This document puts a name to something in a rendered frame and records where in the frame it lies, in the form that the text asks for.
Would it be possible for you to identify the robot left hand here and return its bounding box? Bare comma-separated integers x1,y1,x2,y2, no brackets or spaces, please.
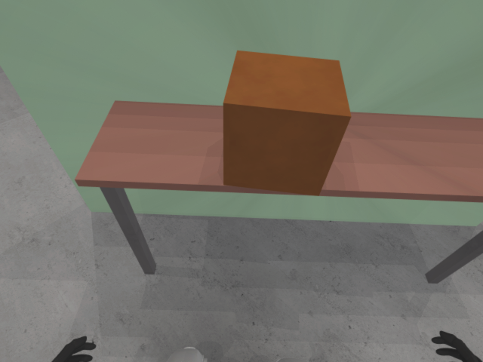
51,336,96,362

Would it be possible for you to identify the carton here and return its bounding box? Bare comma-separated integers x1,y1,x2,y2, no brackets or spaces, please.
223,51,351,196

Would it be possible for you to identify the table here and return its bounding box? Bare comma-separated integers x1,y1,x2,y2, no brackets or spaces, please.
75,100,483,284

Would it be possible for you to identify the robot right hand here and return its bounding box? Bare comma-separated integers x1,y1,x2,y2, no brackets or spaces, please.
432,331,482,362

